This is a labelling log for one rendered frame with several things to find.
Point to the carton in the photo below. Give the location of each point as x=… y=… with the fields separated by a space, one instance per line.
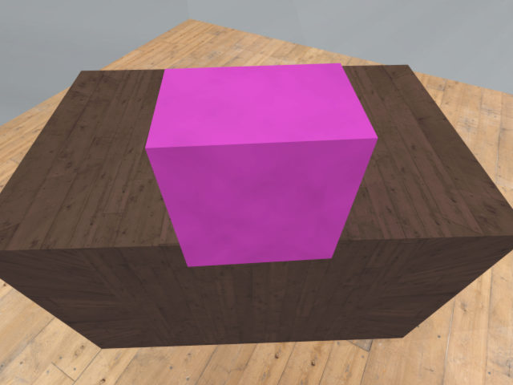
x=258 y=163

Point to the pedestal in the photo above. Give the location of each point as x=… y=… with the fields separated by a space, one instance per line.
x=86 y=235

